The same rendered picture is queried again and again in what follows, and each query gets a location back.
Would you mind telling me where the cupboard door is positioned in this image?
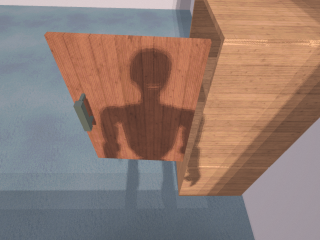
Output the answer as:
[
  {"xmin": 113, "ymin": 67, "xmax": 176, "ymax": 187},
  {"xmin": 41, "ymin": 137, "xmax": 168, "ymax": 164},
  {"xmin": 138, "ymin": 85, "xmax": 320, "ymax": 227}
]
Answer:
[{"xmin": 44, "ymin": 31, "xmax": 212, "ymax": 162}]

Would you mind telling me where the handle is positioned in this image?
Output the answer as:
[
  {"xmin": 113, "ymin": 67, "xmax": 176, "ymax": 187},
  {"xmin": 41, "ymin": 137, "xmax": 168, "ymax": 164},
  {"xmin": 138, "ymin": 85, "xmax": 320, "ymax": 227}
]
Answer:
[{"xmin": 73, "ymin": 93, "xmax": 94, "ymax": 132}]

